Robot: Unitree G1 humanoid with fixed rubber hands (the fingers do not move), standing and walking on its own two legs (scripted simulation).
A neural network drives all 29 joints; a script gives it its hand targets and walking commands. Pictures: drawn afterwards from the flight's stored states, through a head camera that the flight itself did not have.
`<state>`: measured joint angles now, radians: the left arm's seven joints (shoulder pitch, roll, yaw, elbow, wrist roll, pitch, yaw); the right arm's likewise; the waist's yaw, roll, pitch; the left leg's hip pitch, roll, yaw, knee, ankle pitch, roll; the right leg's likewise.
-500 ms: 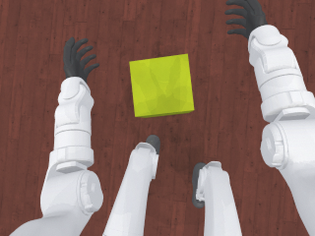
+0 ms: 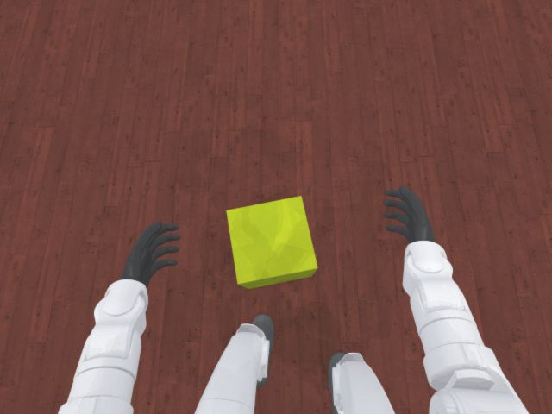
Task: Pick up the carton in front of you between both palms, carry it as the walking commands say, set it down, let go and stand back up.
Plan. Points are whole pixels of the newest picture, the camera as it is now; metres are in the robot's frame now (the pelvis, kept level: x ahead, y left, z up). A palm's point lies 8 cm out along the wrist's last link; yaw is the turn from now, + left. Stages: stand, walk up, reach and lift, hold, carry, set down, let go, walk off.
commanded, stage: let go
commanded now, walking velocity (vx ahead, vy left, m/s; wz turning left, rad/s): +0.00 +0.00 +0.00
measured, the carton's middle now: (272, 246) +0.42 +0.10 -0.59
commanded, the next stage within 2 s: stand in 0.98 s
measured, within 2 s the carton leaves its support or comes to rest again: neither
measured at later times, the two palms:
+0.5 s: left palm (134, 331) +0.20 +0.21 -0.01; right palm (525, 327) +0.26 -0.24 -0.02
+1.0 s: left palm (121, 339) +0.19 +0.23 -0.01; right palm (536, 360) +0.22 -0.25 -0.01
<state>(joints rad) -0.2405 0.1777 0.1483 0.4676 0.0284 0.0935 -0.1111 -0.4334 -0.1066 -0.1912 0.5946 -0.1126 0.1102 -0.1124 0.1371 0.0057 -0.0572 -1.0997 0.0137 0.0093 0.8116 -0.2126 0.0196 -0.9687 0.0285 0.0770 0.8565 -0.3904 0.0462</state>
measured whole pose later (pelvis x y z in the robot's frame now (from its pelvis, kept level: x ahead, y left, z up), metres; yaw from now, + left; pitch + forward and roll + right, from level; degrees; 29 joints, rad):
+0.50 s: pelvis +0.06 -0.03 +0.06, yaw +3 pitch +4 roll +1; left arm 0.22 0.22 0.03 0.40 -0.02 0.05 -0.07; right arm 0.14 -0.18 -0.07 0.49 -0.03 0.02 0.02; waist 0.03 -0.01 0.05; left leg -0.33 -0.01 -0.02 0.43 -0.17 -0.02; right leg -0.18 0.00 0.04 0.46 -0.34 0.00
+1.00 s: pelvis +0.05 -0.03 +0.05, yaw +3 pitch -2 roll +1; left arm 0.23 0.24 0.04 0.40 0.03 0.19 -0.01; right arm 0.21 -0.20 -0.03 0.49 -0.02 0.08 0.02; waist 0.01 -0.04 0.06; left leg -0.24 -0.01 -0.02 0.48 -0.21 -0.01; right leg -0.08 0.00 0.04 0.49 -0.37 0.00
